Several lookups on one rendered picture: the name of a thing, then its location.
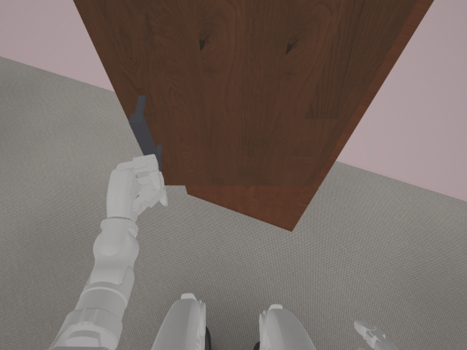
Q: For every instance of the robot left hand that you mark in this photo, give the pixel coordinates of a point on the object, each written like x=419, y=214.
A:
x=124, y=187

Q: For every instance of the handle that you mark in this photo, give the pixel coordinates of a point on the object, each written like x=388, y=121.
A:
x=142, y=133

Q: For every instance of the left robot thigh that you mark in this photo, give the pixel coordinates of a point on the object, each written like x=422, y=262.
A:
x=185, y=321

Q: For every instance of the right robot thigh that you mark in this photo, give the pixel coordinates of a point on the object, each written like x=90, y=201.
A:
x=281, y=330

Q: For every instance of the robot right hand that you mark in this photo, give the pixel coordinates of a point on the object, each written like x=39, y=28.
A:
x=374, y=336

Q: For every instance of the robot left forearm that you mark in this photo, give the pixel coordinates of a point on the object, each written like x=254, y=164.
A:
x=96, y=319

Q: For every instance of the robot thigh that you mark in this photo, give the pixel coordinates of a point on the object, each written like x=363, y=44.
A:
x=185, y=321
x=281, y=330

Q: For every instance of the cupboard door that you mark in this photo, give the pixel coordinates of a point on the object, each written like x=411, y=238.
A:
x=243, y=92

